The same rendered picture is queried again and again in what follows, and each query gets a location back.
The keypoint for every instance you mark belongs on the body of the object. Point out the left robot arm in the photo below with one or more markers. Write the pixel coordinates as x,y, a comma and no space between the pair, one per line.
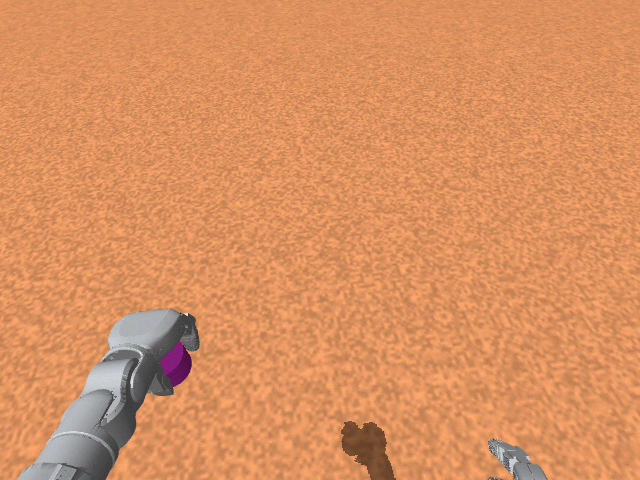
93,429

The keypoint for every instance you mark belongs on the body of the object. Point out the right robot hand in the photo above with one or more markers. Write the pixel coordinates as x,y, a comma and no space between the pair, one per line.
516,461

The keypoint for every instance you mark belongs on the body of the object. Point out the tin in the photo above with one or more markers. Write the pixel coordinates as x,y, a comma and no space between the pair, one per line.
177,364

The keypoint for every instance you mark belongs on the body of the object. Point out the left robot hand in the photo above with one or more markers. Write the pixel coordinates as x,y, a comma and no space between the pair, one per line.
158,331

